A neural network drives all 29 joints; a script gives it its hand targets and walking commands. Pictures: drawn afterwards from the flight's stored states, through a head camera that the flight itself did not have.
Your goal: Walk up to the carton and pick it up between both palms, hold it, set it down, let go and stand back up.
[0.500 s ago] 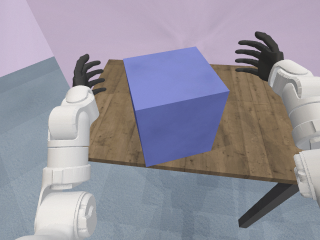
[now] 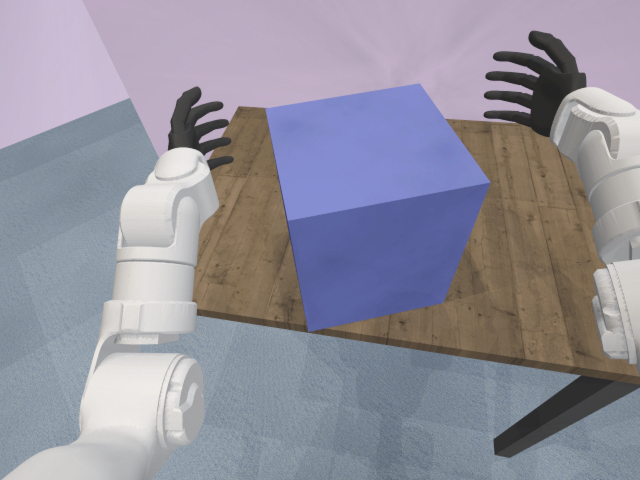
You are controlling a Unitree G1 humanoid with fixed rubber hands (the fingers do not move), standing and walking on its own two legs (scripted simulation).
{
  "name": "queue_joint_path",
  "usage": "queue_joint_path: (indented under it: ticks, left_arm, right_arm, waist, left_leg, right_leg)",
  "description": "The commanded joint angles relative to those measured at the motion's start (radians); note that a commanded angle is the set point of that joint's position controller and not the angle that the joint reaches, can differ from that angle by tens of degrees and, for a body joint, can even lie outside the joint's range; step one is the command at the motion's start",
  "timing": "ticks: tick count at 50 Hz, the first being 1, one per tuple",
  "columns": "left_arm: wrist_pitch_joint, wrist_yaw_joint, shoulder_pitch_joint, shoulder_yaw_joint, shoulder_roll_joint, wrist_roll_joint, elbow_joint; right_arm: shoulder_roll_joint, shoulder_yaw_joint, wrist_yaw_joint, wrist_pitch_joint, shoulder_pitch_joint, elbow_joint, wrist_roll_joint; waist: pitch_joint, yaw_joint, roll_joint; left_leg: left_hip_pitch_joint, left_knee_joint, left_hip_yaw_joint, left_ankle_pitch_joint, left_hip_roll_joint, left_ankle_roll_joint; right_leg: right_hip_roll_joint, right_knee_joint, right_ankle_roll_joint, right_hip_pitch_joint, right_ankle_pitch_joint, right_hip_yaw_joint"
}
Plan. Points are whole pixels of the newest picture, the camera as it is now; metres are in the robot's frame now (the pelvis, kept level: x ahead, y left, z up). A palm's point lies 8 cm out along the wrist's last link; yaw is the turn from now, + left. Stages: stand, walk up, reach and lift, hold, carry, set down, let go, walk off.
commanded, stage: reach and lift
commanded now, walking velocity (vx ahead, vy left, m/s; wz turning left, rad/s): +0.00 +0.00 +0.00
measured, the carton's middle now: (361, 213) +0.46 +0.07 +0.06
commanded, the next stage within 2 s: none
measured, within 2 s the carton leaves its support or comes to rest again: neither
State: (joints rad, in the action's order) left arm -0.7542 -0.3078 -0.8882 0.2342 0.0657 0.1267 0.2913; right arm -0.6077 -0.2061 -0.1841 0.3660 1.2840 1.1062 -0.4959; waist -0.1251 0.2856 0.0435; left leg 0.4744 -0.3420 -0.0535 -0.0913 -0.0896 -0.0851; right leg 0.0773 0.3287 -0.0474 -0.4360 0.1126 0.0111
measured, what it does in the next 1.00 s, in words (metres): stands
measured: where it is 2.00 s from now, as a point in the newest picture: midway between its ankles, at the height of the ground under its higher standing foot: outside the picture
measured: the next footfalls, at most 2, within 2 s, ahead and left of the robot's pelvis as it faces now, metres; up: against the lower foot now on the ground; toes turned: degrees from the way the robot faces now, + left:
none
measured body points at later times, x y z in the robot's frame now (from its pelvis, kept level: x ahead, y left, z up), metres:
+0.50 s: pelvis -0.01 +0.00 +0.00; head +0.08 -0.02 +0.44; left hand +0.38 +0.25 +0.12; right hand +0.53 -0.10 +0.13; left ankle +0.03 +0.17 -0.74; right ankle +0.01 -0.09 -0.74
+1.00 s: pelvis +0.00 +0.00 -0.01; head +0.09 -0.02 +0.44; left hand +0.40 +0.23 +0.10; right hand +0.54 -0.07 +0.12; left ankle +0.03 +0.17 -0.74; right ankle +0.01 -0.09 -0.74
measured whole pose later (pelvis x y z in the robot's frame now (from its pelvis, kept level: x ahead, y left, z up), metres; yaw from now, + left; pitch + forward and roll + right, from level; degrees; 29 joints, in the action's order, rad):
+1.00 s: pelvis +0.00 +0.00 -0.01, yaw +0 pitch +18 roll -1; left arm -0.28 -0.29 -0.79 0.27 -0.09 -0.01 0.58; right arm -0.39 -0.08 -0.12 0.08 1.18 1.25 -0.29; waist -0.16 0.29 0.02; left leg 0.61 -0.36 -0.04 -0.08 -0.10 -0.09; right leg 0.08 0.35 -0.05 -0.56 0.11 0.00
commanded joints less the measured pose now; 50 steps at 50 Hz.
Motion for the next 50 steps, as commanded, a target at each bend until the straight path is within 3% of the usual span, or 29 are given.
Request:
queue_joint_path:
  ticks: [1,3,4,8,11,12,13,14,15,16,17,18,19,20,24,25,26,27,31,32,34,36,39,42,43,44,46,47,50]
  left_arm:
    - [0.076,0.015,-0.367,0.007,0.084,-0.040,-0.121]
    - [0.109,0.012,-0.401,0.028,0.105,-0.043,-0.168]
    - [0.109,0.015,-0.350,0.017,0.077,-0.057,-0.139]
    - [0.165,0.011,-0.386,0.018,0.070,-0.061,-0.121]
    - [0.207,0.006,-0.397,0.012,0.065,-0.046,-0.144]
    - [0.220,0.006,-0.388,-0.003,0.047,-0.055,-0.125]
    - [0.237,0.005,-0.398,-0.013,0.046,-0.045,-0.150]
    - [0.241,0.005,-0.350,-0.003,0.035,-0.054,-0.081]
    - [0.254,0.004,-0.379,-0.003,0.031,-0.053,-0.100]
    - [0.263,0.003,-0.351,0.007,0.029,-0.070,-0.074]
    - [0.272,0.002,-0.347,0.022,0.033,-0.079,-0.076]
    - [0.286,0.005,-0.331,0.010,0.019,-0.083,-0.058]
    - [0.290,0.006,-0.314,0.016,0.006,-0.094,-0.038]
    - [0.303,0.007,-0.359,0.019,0.021,-0.081,-0.027]
    - [0.365,0.026,-0.312,0.024,-0.001,-0.104,0.000]
    - [0.384,0.024,-0.334,0.038,0.001,-0.107,-0.025]
    - [0.393,0.029,-0.315,0.038,0.002,-0.115,0.036]
    - [0.402,0.034,-0.297,0.019,-0.010,-0.100,0.032]
    - [0.459,0.036,-0.314,0.007,-0.031,-0.115,0.048]
    - [0.466,0.037,-0.335,0.020,-0.020,-0.111,0.059]
    - [0.489,0.036,-0.311,0.038,-0.019,-0.127,0.095]
    - [0.499,0.035,-0.306,0.039,-0.020,-0.127,0.099]
    - [0.523,0.026,-0.323,0.026,-0.021,-0.137,0.095]
    - [0.521,0.022,-0.342,0.010,-0.048,-0.133,0.090]
    - [0.522,0.019,-0.369,-0.001,-0.052,-0.128,0.068]
    - [0.527,0.017,-0.337,0.005,-0.054,-0.134,0.097]
    - [0.525,0.018,-0.340,-0.002,-0.084,-0.145,0.092]
    - [0.530,0.020,-0.341,-0.003,-0.099,-0.135,0.105]
    - [0.523,0.018,-0.330,0.008,-0.134,-0.169,0.095]
  right_arm:
    - [-0.121,0.064,0.001,-0.067,0.406,-0.111,0.029]
    - [-0.111,0.086,0.013,-0.092,0.453,-0.218,0.061]
    - [-0.112,0.084,0.013,-0.096,0.384,-0.164,0.061]
    - [-0.078,0.106,0.013,-0.120,0.419,-0.224,0.082]
    - [-0.083,0.142,0.019,-0.151,0.429,-0.272,0.103]
    - [-0.072,0.137,0.018,-0.153,0.395,-0.229,0.099]
    - [-0.074,0.139,0.021,-0.164,0.414,-0.275,0.110]
    - [-0.071,0.145,0.015,-0.160,0.385,-0.231,0.119]
    - [-0.073,0.162,0.018,-0.168,0.397,-0.234,0.139]
    - [-0.059,0.150,0.014,-0.172,0.380,-0.197,0.133]
    - [-0.058,0.145,0.014,-0.181,0.378,-0.205,0.138]
    - [-0.042,0.149,0.020,-0.187,0.363,-0.197,0.147]
    - [-0.033,0.145,0.018,-0.188,0.325,-0.154,0.136]
    - [-0.031,0.146,0.013,-0.198,0.364,-0.168,0.143]
    - [-0.017,0.179,0.034,-0.242,0.331,-0.128,0.188]
    - [-0.010,0.175,0.041,-0.265,0.381,-0.176,0.194]
    - [0.000,0.180,0.043,-0.264,0.365,-0.141,0.203]
    - [0.006,0.185,0.046,-0.273,0.359,-0.140,0.212]
    - [0.043,0.188,0.053,-0.309,0.361,-0.124,0.228]
    - [0.034,0.189,0.059,-0.316,0.388,-0.149,0.233]
    - [0.053,0.155,0.062,-0.326,0.388,-0.123,0.214]
    - [0.071,0.143,0.066,-0.335,0.389,-0.132,0.198]
    - [0.048,0.146,0.064,-0.338,0.369,-0.051,0.186]
    - [0.061,0.142,0.064,-0.338,0.386,-0.063,0.180]
    - [0.064,0.140,0.064,-0.340,0.397,-0.063,0.181]
    - [0.096,0.128,0.059,-0.332,0.370,-0.051,0.187]
    - [0.101,0.145,0.065,-0.334,0.368,-0.035,0.200]
    - [0.133,0.137,0.066,-0.339,0.383,-0.052,0.203]
    - [0.148,0.167,0.076,-0.343,0.383,-0.058,0.226]
  waist:
    - [-0.588,-0.030,-0.158]
    - [-0.644,-0.016,-0.180]
    - [-0.595,-0.036,-0.157]
    - [-0.641,-0.004,-0.159]
    - [-0.705,-0.019,-0.174]
    - [-0.715,-0.025,-0.146]
    - [-0.777,-0.012,-0.151]
    - [-0.721,-0.002,-0.161]
    - [-0.757,-0.011,-0.174]
    - [-0.757,0.003,-0.142]
    - [-0.756,0.020,-0.165]
    - [-0.760,0.005,-0.152]
    - [-0.733,0.017,-0.142]
    - [-0.726,0.023,-0.167]
    - [-0.741,-0.008,-0.186]
    - [-0.778,0.000,-0.187]
    - [-0.740,0.003,-0.192]
    - [-0.737,-0.014,-0.202]
    - [-0.755,-0.015,-0.197]
    - [-0.761,-0.013,-0.225]
    - [-0.761,0.019,-0.203]
    - [-0.765,0.019,-0.211]
    - [-0.758,0.006,-0.187]
    - [-0.769,0.003,-0.171]
    - [-0.768,-0.005,-0.154]
    - [-0.741,0.014,-0.178]
    - [-0.743,-0.006,-0.148]
    - [-0.760,0.009,-0.188]
    - [-0.775,-0.005,-0.153]
  left_leg:
    - [-0.212,-0.029,0.100,0.283,0.091,0.012]
    - [-0.177,-0.037,0.106,0.282,0.096,0.016]
    - [-0.193,-0.041,0.107,0.304,0.097,0.013]
    - [-0.158,-0.032,0.115,0.249,0.093,0.020]
    - [-0.176,-0.047,0.115,0.281,0.091,0.009]
    - [-0.172,-0.050,0.118,0.267,0.090,0.007]
    - [-0.178,-0.061,0.118,0.281,0.085,0.006]
    - [-0.172,-0.054,0.108,0.255,0.083,0.011]
    - [-0.173,-0.053,0.115,0.265,0.085,0.007]
    - [-0.178,-0.058,0.113,0.269,0.083,0.007]
    - [-0.175,-0.060,0.116,0.278,0.082,0.011]
    - [-0.185,-0.065,0.114,0.284,0.083,0.006]
    - [-0.182,-0.069,0.116,0.283,0.081,0.005]
    - [-0.154,-0.065,0.118,0.265,0.081,0.012]
    - [-0.158,-0.069,0.121,0.316,0.082,0.008]
    - [-0.143,-0.067,0.125,0.335,0.089,0.005]
    - [-0.127,-0.062,0.124,0.284,0.088,0.013]
    - [-0.132,-0.058,0.126,0.278,0.088,0.014]
    - [-0.105,-0.062,0.127,0.300,0.090,0.016]
    - [-0.094,-0.054,0.128,0.283,0.087,0.025]
    - [-0.085,-0.060,0.135,0.319,0.094,0.022]
    - [-0.068,-0.066,0.136,0.327,0.094,0.023]
    - [-0.096,-0.059,0.139,0.332,0.088,0.010]
    - [-0.129,-0.060,0.128,0.337,0.079,0.010]
    - [-0.152,-0.065,0.123,0.338,0.077,0.003]
    - [-0.139,-0.064,0.130,0.325,0.077,0.011]
    - [-0.168,-0.074,0.125,0.354,0.077,0.007]
    - [-0.144,-0.079,0.126,0.349,0.079,0.014]
    - [-0.165,-0.077,0.122,0.373,0.079,0.008]
  right_leg:
    - [0.018,0.032,0.053,0.397,-0.331,-0.024]
    - [0.017,0.047,0.053,0.412,-0.349,-0.017]
    - [0.018,0.048,0.057,0.415,-0.377,-0.014]
    - [0.008,0.048,0.057,0.388,-0.316,-0.012]
    - [0.020,0.052,0.049,0.365,-0.315,-0.026]
    - [0.013,0.055,0.049,0.366,-0.318,-0.023]
    - [0.019,0.064,0.049,0.354,-0.323,-0.030]
    - [0.015,0.055,0.047,0.324,-0.275,-0.029]
    - [0.024,0.060,0.045,0.328,-0.289,-0.037]
    - [0.018,0.055,0.041,0.311,-0.266,-0.035]
    - [0.024,0.057,0.042,0.305,-0.263,-0.031]
    - [0.022,0.057,0.039,0.301,-0.276,-0.032]
    - [0.022,0.055,0.042,0.291,-0.254,-0.031]
    - [0.019,0.057,0.041,0.287,-0.236,-0.030]
    - [0.017,0.064,0.056,0.324,-0.322,-0.030]
    - [0.019,0.071,0.053,0.338,-0.357,-0.032]
    - [0.014,0.067,0.057,0.333,-0.304,-0.029]
    - [0.015,0.063,0.055,0.334,-0.300,-0.034]
    - [0.006,0.069,0.060,0.349,-0.340,-0.030]
    - [0.009,0.071,0.068,0.343,-0.336,-0.022]
    - [0.005,0.078,0.063,0.390,-0.367,-0.018]
    - [0.001,0.083,0.069,0.409,-0.402,-0.014]
    - [0.012,0.072,0.060,0.369,-0.344,-0.031]
    - [0.013,0.055,0.053,0.327,-0.310,-0.033]
    - [0.020,0.055,0.053,0.302,-0.278,-0.037]
    - [0.023,0.046,0.047,0.296,-0.260,-0.033]
    - [0.017,0.050,0.046,0.295,-0.286,-0.031]
    - [0.018,0.050,0.048,0.294,-0.291,-0.030]
    - [0.016,0.043,0.046,0.290,-0.298,-0.035]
